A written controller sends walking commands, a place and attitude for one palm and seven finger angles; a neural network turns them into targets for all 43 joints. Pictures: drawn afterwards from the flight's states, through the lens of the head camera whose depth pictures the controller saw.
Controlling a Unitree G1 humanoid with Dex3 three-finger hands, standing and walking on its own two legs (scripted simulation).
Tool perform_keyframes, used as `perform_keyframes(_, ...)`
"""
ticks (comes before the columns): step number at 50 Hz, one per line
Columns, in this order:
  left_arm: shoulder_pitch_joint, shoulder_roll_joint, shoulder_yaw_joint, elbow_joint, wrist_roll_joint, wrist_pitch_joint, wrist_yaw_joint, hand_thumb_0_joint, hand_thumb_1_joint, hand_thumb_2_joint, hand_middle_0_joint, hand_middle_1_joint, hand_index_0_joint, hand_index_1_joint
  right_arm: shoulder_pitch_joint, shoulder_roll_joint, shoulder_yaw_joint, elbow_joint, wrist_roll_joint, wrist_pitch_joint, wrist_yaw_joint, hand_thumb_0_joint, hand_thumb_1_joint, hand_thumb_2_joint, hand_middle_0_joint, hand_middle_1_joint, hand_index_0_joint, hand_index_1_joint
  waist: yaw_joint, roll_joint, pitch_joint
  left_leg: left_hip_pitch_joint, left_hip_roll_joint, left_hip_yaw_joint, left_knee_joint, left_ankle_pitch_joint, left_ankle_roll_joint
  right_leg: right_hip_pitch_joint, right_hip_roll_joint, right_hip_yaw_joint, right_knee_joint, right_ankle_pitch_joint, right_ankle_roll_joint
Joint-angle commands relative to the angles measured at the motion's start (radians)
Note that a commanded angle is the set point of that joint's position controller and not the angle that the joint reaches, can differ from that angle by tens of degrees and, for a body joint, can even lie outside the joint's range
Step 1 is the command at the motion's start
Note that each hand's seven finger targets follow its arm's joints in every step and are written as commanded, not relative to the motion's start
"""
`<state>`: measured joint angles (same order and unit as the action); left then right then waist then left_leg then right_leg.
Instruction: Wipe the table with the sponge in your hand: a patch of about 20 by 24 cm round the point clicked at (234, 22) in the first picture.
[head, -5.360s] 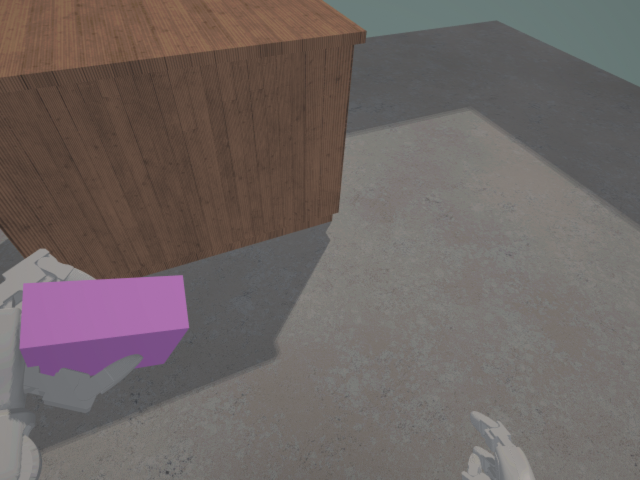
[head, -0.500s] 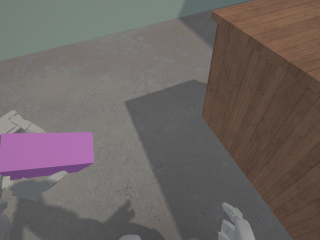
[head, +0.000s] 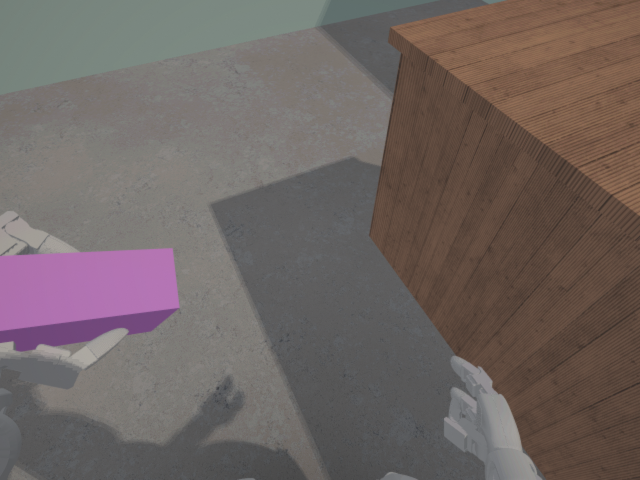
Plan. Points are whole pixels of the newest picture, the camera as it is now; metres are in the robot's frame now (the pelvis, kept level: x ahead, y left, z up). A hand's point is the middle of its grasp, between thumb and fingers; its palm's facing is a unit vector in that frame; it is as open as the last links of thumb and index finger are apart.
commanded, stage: turn to face it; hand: left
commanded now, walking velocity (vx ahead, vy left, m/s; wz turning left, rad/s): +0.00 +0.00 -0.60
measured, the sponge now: (113, 300) +0.23 +0.21 +0.16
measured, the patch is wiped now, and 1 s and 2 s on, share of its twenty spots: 0.00 0.00 0.00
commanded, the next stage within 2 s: none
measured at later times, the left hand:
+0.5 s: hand (236, 308) +0.23 +0.10 +0.18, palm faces +0.15 -0.86 -0.49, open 9.6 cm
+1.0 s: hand (353, 382) +0.18 +0.00 +0.16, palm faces -0.07 -0.86 -0.50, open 9.6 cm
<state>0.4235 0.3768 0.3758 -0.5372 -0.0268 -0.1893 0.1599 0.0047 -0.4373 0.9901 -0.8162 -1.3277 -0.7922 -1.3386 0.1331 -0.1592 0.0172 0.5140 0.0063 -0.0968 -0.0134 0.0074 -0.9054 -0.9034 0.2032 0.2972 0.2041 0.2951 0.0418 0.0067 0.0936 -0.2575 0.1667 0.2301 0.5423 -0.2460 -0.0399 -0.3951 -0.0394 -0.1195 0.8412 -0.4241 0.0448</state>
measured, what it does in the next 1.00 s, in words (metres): walks backwards, turning right: right foot, then left foot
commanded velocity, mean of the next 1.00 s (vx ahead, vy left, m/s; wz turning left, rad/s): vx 0.00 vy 0.00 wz -0.60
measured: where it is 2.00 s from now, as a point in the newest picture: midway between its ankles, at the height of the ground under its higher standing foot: outside the picture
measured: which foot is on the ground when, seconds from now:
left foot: down 0.00-0.12, up 0.14-0.70, down 0.72-0.98, up 1.00-1.00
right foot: up 0.00-0.08, down 0.10-0.72, up 0.74-0.96, down 0.98-1.00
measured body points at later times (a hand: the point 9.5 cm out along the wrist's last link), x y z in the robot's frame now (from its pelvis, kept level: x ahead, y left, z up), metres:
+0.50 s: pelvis -0.05 -0.07 +0.00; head -0.02 -0.10 +0.45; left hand +0.21 +0.14 +0.21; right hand +0.04 -0.37 -0.10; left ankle -0.04 +0.11 -0.66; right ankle +0.03 -0.11 -0.73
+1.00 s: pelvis -0.14 -0.09 -0.02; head -0.11 -0.13 +0.43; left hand +0.18 +0.05 +0.19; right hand -0.11 -0.33 -0.13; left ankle -0.07 +0.09 -0.73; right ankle -0.16 -0.21 -0.74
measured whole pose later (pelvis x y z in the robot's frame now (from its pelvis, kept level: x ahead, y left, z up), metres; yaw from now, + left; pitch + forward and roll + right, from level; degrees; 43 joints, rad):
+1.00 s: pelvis -0.14 -0.09 -0.02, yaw -34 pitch -2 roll -1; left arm 0.40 0.38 0.37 -0.50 -0.01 -0.18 0.14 0.00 -0.44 0.99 -0.82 -1.33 -0.79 -1.34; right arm 0.24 -0.16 0.03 0.55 0.02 -0.06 0.01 0.01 -0.90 -0.90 0.21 0.30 0.21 0.30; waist 0.06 0.08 0.13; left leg -0.24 0.26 0.15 0.73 -0.39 -0.11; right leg -0.34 -0.01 -0.09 0.63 -0.23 0.02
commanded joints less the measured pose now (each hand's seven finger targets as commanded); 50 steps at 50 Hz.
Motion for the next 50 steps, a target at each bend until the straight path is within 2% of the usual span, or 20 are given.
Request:
perform_keyframes(1, -0.016, 0.142, 0.08, -0.237, -0.012, -0.059, -0.008, 0.0, 0.1, 1.3, -1.2, -1.6, -1.2, -1.6, 0.012, -0.176, -0.072, -0.125, 0.007, -0.046, -0.001, 0.0, -0.9, -0.9, 0.2, 0.3, 0.2, 0.3, -0.032, 0.256, -0.17, 0.08, 0.231, -0.073, -0.117, 0.394, 0.085, 0.063, 0.012, -0.034, -0.143, 0.07, 0.012)
perform_keyframes(4, -0.028, 0.175, 0.111, -0.199, -0.009, -0.051, -0.009, 0.0, 0.1, 1.3, -1.2, -1.6, -1.2, -1.6, 0.021, -0.167, -0.069, -0.125, 0.011, -0.039, -0.004, 0.0, -0.9, -0.9, 0.2, 0.3, 0.2, 0.3, -0.02, 0.171, -0.185, 0.008, 0.185, -0.032, 0.068, 0.206, 0.035, 0.206, 0.005, -0.019, -0.307, 0.242, -0.004)
perform_keyframes(5, -0.049, 0.204, 0.127, -0.191, -0.004, -0.053, -0.006, 0.0, 0.1, 1.3, -1.2, -1.6, -1.2, -1.6, 0.026, -0.142, -0.066, -0.127, 0.016, -0.034, -0.005, 0.0, -0.9, -0.9, 0.2, 0.3, 0.2, 0.3, -0.023, -0.024, -0.193, -0.043, 0.097, 0.007, 0.257, 0.05, -0.002, 0.231, -0.096, 0.129, -0.381, 0.501, -0.051)
perform_keyframes(6, -0.044, 0.244, 0.169, -0.187, -0.016, -0.051, 0.002, 0.0, 0.1, 1.3, -1.2, -1.6, -1.2, -1.6, -0.009, -0.112, -0.054, -0.153, 0.015, -0.032, -0.011, 0.0, -0.9, -0.9, 0.2, 0.3, 0.2, 0.3, -0.005, -0.295, -0.207, -0.256, -0.063, -0.032, 0.475, -0.396, -0.047, 0.291, -0.262, 0.467, -0.439, 0.828, -0.152)
perform_keyframes(7, -0.014, 0.244, 0.193, -0.191, -0.037, -0.035, 0.007, 0.0, 0.1, 1.3, -1.2, -1.6, -1.2, -1.6, -0.034, -0.134, -0.063, -0.145, 0.016, -0.025, -0.011, 0.0, -0.9, -0.9, 0.2, 0.3, 0.2, 0.3, -0.001, -0.326, -0.248, -0.273, -0.087, -0.173, 0.634, -0.399, -0.052, 0.255, -0.312, 0.576, -0.488, 0.824, -0.154)
perform_keyframes(9, 0.039, 0.24, 0.204, -0.254, -0.041, -0.048, 0.017, 0.0, 0.1, 1.3, -1.2, -1.6, -1.2, -1.6, -0.047, -0.091, -0.026, -0.102, 0.0, 0.003, -0.009, 0.0, -0.9, -0.9, 0.2, 0.3, 0.2, 0.3, -0.022, -0.133, -0.286, -0.361, -0.069, -0.254, 0.762, -0.266, -0.063, 0.399, -0.278, 0.475, -0.404, 0.818, -0.204)
perform_keyframes(12, 0.078, 0.201, 0.189, -0.235, -0.041, -0.057, 0.018, 0.0, 0.1, 1.3, -1.2, -1.6, -1.2, -1.6, -0.068, -0.102, -0.034, -0.08, 0.002, 0.035, -0.011, 0.0, -0.9, -0.9, 0.2, 0.3, 0.2, 0.3, -0.027, -0.095, -0.303, -0.355, -0.082, -0.245, 0.751, -0.197, -0.073, 0.405, -0.215, 0.362, -0.395, 0.825, -0.171)
perform_keyframes(30, -0.009, 0.176, 0.104, -0.158, -0.021, -0.061, 0.01, 0.0, 0.1, 1.3, -1.2, -1.6, -1.2, -1.6, -0.027, -0.181, -0.071, -0.12, 0.0, 0.135, 0.001, 0.0, -0.9, -0.9, 0.2, 0.3, 0.2, 0.3, 0.003, -0.113, -0.242, -0.046, -0.19, -0.19, 0.134, -0.263, -0.005, 0.12, -0.104, 0.576, -0.718, -0.026, -0.092)
perform_keyframes(32, -0.062, 0.177, 0.091, -0.181, -0.017, -0.06, -0.001, 0.0, 0.1, 1.3, -1.2, -1.6, -1.2, -1.6, -0.02, -0.179, -0.07, -0.13, 0.001, 0.141, 0.01, 0.0, -0.9, -0.9, 0.2, 0.3, 0.2, 0.3, -0.006, -0.115, -0.248, 0.054, -0.182, -0.18, -0.005, -0.254, 0.014, 0.067, -0.087, 0.568, -0.712, -0.012, -0.087)
perform_keyframes(34, -0.084, 0.182, 0.075, -0.176, -0.013, -0.07, -0.017, 0.0, 0.1, 1.3, -1.2, -1.6, -1.2, -1.6, 0.021, -0.179, -0.07, -0.123, -0.005, 0.143, 0.009, 0.0, -0.9, -0.9, 0.2, 0.3, 0.2, 0.3, -0.04, -0.019, -0.239, 0.24, -0.131, -0.176, -0.181, -0.218, 0.057, -0.069, -0.013, 0.512, -0.631, -0.035, -0.037)
perform_keyframes(35, -0.113, 0.179, 0.076, -0.191, -0.016, -0.079, -0.027, 0.0, 0.1, 1.3, -1.2, -1.6, -1.2, -1.6, 0.011, -0.197, -0.077, -0.138, -0.014, 0.138, 0.005, 0.0, -0.9, -0.9, 0.2, 0.3, 0.2, 0.3, -0.042, 0.077, -0.205, 0.247, 0.01, -0.3, -0.285, -0.279, 0.118, -0.152, 0.065, 0.437, -0.46, -0.044, -0.009)
perform_keyframes(36, -0.128, 0.182, 0.098, -0.212, -0.012, -0.082, -0.036, 0.0, 0.1, 1.3, -1.2, -1.6, -1.2, -1.6, -0.027, -0.206, -0.083, -0.159, -0.023, 0.124, 0.003, 0.0, -0.9, -0.9, 0.2, 0.3, 0.2, 0.3, -0.028, 0.249, -0.174, 0.198, 0.229, -0.477, -0.365, -0.279, 0.199, -0.213, 0.159, 0.276, -0.075, 0.018, 0.018)
perform_keyframes(37, -0.154, 0.246, 0.15, -0.259, -0.002, -0.09, -0.032, 0.0, 0.1, 1.3, -1.2, -1.6, -1.2, -1.6, -0.044, -0.151, -0.076, -0.166, -0.016, 0.102, -0.008, 0.0, -0.9, -0.9, 0.2, 0.3, 0.2, 0.3, -0.003, 0.263, -0.176, 0.089, 0.356, -0.506, -0.358, -0.155, 0.26, -0.217, 0.113, 0.204, 0.254, -0.005, 0.024)
perform_keyframes(39, -0.02, 0.172, 0.127, -0.148, -0.003, -0.065, -0.042, 0.0, 0.1, 1.3, -1.2, -1.6, -1.2, -1.6, -0.043, -0.157, -0.082, -0.156, 0.002, 0.089, -0.002, 0.0, -0.9, -0.9, 0.2, 0.3, 0.2, 0.3, -0.003, 0.233, -0.076, -0.109, 0.292, -0.284, -0.318, -0.103, 0.223, -0.181, 0.047, 0.191, 0.479, -0.011, 0.01)
perform_keyframes(42, -0.092, 0.117, 0.048, -0.21, -0.006, -0.061, -0.024, 0.0, 0.1, 1.3, -1.2, -1.6, -1.2, -1.6, 0.003, -0.166, -0.07, -0.13, 0.023, 0.058, 0.002, 0.0, -0.9, -0.9, 0.2, 0.3, 0.2, 0.3, -0.013, 0.194, -0.033, 0.004, 0.219, -0.12, -0.216, 0.153, 0.128, -0.154, 0.002, 0.081, 0.132, -0.017, 0.019)
perform_keyframes(45, -0.159, 0.141, 0.043, -0.209, 0.006, -0.059, -0.012, 0.0, 0.1, 1.3, -1.2, -1.6, -1.2, -1.6, 0.047, -0.196, -0.079, -0.116, 0.016, 0.005, -0.001, 0.0, -0.9, -0.9, 0.2, 0.3, 0.2, 0.3, -0.035, 0.217, -0.098, 0.088, 0.184, -0.084, -0.084, 0.375, 0.074, 0.038, 0.057, -0.023, -0.171, 0.051, 0.028)
perform_keyframes(47, -0.178, 0.156, 0.05, -0.174, 0.017, -0.049, -0.01, 0.0, 0.1, 1.3, -1.2, -1.6, -1.2, -1.6, 0.044, -0.194, -0.077, -0.107, 0.014, -0.015, 0.0, 0.0, -0.9, -0.9, 0.2, 0.3, 0.2, 0.3, -0.028, 0.205, -0.127, 0.059, 0.148, -0.056, 0.076, 0.35, 0.036, 0.188, 0.075, -0.044, -0.338, 0.2, 0.015)
perform_keyframes(48, -0.194, 0.18, 0.074, -0.188, 0.017, -0.057, -0.005, 0.0, 0.1, 1.3, -1.2, -1.6, -1.2, -1.6, 0.042, -0.177, -0.071, -0.105, 0.02, -0.018, 0.006, 0.0, -0.9, -0.9, 0.2, 0.3, 0.2, 0.3, -0.027, 0.106, -0.166, 0.002, 0.109, -0.046, 0.237, 0.267, 0.011, 0.288, -0.007, 0.043, -0.407, 0.363, -0.025)
perform_keyframes(49, -0.16, 0.246, 0.135, -0.173, 0.017, -0.067, 0.008, 0.0, 0.1, 1.3, -1.2, -1.6, -1.2, -1.6, 0.024, -0.141, -0.063, -0.115, 0.02, -0.018, 0.001, 0.0, -0.9, -0.9, 0.2, 0.3, 0.2, 0.3, -0.014, -0.16, -0.196, -0.191, -0.008, -0.036, 0.457, -0.118, -0.032, 0.416, -0.179, 0.317, -0.402, 0.794, -0.126)
perform_keyframes(50, -0.106, 0.268, 0.19, -0.159, -0.004, -0.069, 0.017, 0.0, 0.1, 1.3, -1.2, -1.6, -1.2, -1.6, -0.008, -0.14, -0.06, -0.128, 0.017, -0.011, -0.004, 0.0, -0.9, -0.9, 0.2, 0.3, 0.2, 0.3, 0.006, -0.315, -0.258, -0.294, -0.072, -0.152, 0.617, -0.393, -0.049, 0.385, -0.304, 0.535, -0.429, 0.901, -0.195)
